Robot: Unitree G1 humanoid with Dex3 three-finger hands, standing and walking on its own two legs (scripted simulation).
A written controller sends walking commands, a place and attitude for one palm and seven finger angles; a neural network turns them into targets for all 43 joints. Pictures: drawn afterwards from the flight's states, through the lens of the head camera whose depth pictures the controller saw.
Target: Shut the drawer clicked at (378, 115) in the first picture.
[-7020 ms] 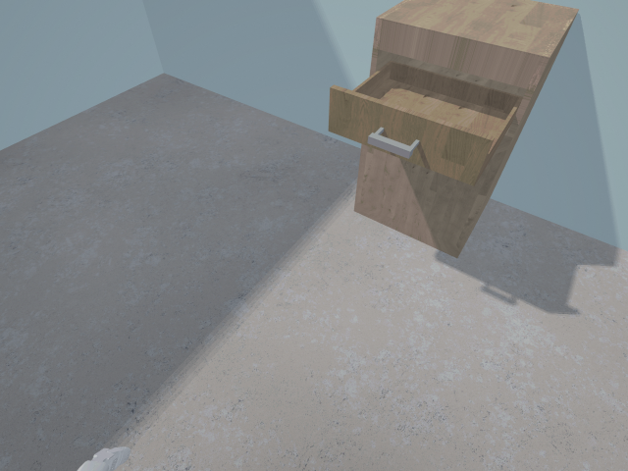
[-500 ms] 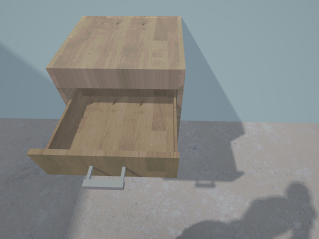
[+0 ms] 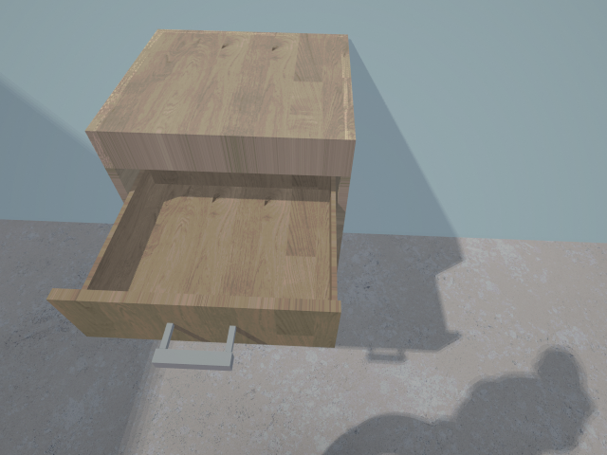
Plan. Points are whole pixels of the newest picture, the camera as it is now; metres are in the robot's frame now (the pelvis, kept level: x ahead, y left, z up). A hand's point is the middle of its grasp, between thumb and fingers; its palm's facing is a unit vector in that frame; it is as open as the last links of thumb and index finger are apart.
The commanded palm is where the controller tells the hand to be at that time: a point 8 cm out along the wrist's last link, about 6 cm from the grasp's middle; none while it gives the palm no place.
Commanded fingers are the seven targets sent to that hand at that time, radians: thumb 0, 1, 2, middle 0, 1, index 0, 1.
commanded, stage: come to a stop and stand still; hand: left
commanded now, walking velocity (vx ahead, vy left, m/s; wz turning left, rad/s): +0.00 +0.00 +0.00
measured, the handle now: (197, 345) +0.29 +0.20 -0.11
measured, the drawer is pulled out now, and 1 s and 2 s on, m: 0.30 0.30 0.30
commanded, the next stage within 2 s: look again from close up in 1.70 s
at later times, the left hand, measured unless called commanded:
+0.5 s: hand out of the picture +0.03 +0.25 -0.17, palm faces +0.01 -0.98 -0.22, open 7.3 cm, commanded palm none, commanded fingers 0.00 0.90 0.90 -0.20 -0.30 -0.20 -0.30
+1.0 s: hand out of the picture +0.03 +0.21 -0.17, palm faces +0.03 -0.98 -0.19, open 7.3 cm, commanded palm none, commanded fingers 0.00 0.90 0.90 -0.20 -0.30 -0.20 -0.30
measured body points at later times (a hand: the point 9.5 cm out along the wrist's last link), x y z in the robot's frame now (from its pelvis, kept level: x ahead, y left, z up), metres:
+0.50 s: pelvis +0.01 +0.06 +0.00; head +0.02 +0.07 +0.45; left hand +0.03 +0.30 -0.15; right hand +0.01 -0.17 -0.15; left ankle +0.01 +0.13 -0.74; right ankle +0.00 -0.08 -0.74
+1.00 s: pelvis +0.02 +0.03 +0.00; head +0.04 +0.04 +0.45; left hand +0.03 +0.26 -0.16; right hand +0.04 -0.19 -0.15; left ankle +0.01 +0.13 -0.74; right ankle +0.00 -0.08 -0.74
